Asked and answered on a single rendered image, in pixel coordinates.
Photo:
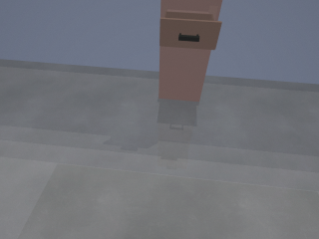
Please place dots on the cabinet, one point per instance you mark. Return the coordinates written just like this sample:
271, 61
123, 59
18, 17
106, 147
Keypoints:
182, 70

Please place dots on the drawer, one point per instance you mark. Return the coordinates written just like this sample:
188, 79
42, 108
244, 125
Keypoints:
192, 24

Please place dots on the handle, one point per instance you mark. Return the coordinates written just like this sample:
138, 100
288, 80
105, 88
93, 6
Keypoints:
190, 38

